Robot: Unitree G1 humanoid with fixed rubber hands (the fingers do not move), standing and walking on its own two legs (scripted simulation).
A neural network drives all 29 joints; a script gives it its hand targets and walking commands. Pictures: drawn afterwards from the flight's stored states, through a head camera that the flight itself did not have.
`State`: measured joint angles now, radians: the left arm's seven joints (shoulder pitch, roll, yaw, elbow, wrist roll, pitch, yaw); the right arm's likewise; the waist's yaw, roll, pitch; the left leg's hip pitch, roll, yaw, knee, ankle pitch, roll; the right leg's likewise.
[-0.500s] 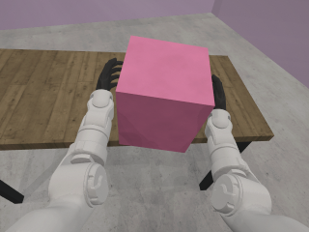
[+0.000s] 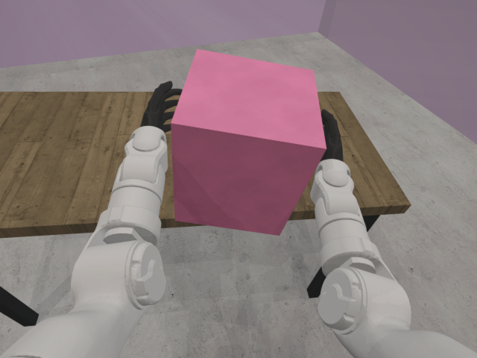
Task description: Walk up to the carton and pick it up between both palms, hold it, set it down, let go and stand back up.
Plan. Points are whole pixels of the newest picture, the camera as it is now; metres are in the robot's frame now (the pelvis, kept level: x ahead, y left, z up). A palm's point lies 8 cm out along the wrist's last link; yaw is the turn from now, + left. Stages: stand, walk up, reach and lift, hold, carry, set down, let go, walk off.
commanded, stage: reach and lift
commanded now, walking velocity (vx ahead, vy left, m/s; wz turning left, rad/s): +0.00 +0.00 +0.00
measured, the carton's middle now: (241, 148) +0.45 -0.05 +0.11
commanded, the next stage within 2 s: hold in 1.38 s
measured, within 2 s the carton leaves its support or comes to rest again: neither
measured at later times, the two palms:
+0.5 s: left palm (152, 124) +0.43 +0.10 +0.19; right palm (336, 155) +0.37 -0.19 +0.16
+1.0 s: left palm (125, 122) +0.38 +0.13 +0.23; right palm (342, 144) +0.34 -0.17 +0.21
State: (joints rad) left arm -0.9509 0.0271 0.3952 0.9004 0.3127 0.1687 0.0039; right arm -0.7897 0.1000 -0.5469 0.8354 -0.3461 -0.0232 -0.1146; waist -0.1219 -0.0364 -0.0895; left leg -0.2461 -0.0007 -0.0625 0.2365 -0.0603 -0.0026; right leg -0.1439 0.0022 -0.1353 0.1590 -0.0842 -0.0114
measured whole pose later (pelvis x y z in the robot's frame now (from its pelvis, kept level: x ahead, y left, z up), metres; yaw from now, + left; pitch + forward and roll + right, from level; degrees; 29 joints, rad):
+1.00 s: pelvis -0.03 +0.01 +0.00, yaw +0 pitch -3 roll -2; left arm -0.85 0.06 0.23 0.35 0.25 0.71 0.00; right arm -0.76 -0.01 -0.18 0.52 0.15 0.39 -0.24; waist -0.16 -0.09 -0.06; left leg -0.21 0.01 -0.07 0.36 -0.10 0.00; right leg -0.09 0.01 -0.14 0.24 -0.10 -0.01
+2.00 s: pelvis +0.00 +0.00 +0.00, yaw -2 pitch -3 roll -1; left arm -0.82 0.01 0.31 0.08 0.30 0.98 -0.03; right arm -0.87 -0.15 -0.02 0.43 0.37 0.67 -0.32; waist -0.11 -0.03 -0.07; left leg -0.12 0.02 -0.03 0.30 -0.12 -0.01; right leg -0.01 0.02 -0.10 0.18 -0.11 -0.02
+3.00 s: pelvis -0.02 +0.01 +0.00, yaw -2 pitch -4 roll -1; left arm -0.86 0.02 0.31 0.11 0.28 0.98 0.00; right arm -0.93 -0.14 -0.06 0.50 0.34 0.64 -0.29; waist -0.09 -0.04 -0.08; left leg -0.15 0.02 -0.03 0.33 -0.10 0.00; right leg -0.05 0.01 -0.10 0.22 -0.10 -0.01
